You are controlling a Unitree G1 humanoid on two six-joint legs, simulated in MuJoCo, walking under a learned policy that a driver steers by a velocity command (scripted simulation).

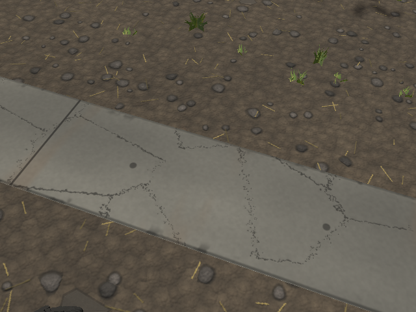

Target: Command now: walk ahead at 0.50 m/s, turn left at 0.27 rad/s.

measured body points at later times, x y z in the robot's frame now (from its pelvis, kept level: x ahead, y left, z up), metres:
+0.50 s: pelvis +0.26 -0.06 +0.00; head +0.30 -0.07 +0.45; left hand +0.32 +0.21 -0.13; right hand +0.43 -0.31 -0.11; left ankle +0.34 +0.10 -0.70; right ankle +0.27 -0.15 -0.75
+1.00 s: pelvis +0.33 -0.02 -0.02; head +0.35 -0.01 +0.43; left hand +0.41 +0.26 -0.15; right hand +0.50 -0.27 -0.12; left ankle +0.38 +0.09 -0.75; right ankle +0.27 -0.15 -0.75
